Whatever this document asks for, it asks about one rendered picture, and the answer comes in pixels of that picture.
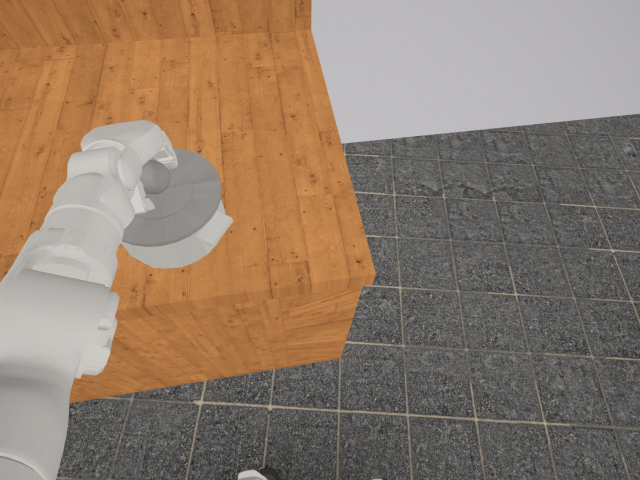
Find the left robot forearm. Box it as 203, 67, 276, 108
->
0, 138, 142, 306

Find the knob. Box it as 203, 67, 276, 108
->
140, 160, 170, 194

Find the pot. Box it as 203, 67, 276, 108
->
121, 200, 233, 269

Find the left robot hand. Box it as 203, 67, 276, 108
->
81, 120, 178, 215

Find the table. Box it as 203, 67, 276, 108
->
0, 0, 376, 403

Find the lid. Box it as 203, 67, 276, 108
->
122, 148, 222, 247

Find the left robot upper arm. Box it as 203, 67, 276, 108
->
0, 268, 120, 480

